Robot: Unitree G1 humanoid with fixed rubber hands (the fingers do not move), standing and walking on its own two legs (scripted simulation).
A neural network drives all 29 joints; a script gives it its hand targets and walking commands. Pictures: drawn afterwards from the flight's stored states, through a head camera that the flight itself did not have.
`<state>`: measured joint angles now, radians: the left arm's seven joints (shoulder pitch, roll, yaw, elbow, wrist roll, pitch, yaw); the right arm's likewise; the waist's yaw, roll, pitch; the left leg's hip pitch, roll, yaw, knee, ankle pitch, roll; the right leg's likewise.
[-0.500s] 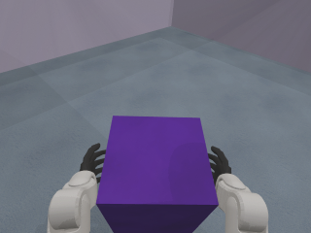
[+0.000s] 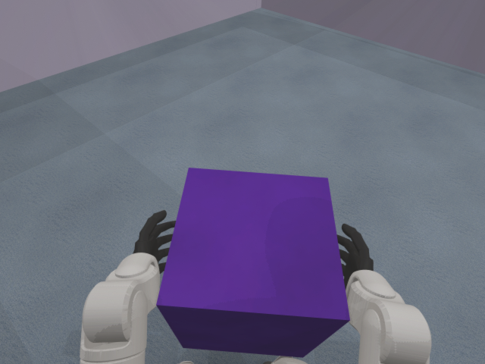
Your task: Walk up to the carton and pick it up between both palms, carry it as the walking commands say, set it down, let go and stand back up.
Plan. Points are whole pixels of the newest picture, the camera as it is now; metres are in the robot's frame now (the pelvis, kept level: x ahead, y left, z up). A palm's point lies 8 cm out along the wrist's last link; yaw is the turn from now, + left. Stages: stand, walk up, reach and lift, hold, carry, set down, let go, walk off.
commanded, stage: carry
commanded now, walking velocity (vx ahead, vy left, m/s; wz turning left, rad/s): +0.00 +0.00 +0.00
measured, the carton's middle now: (249, 269) +0.26 -0.01 +0.04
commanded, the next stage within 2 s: none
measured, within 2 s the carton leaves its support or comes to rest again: neither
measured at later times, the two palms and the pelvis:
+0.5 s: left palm (153, 362) +0.12 +0.11 +0.06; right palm out of the picture +0.09 -0.19 +0.08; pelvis -0.13 -0.02 +0.00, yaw -1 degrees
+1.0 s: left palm out of the picture +0.02 +0.11 +0.10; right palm out of the picture -0.01 -0.19 +0.10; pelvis -0.22 -0.02 +0.01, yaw -3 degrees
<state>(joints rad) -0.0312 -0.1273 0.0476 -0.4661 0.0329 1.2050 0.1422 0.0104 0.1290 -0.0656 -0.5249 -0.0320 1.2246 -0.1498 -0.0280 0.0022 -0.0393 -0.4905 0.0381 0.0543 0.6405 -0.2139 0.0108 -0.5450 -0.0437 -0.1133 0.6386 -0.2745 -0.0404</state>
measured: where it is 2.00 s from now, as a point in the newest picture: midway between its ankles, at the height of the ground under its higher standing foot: outside the picture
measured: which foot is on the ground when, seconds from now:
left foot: down 0.00-0.16, up 0.18-0.34, down 0.36-1.00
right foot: down 0.00-0.32, up 0.34-0.66, down 0.68-1.00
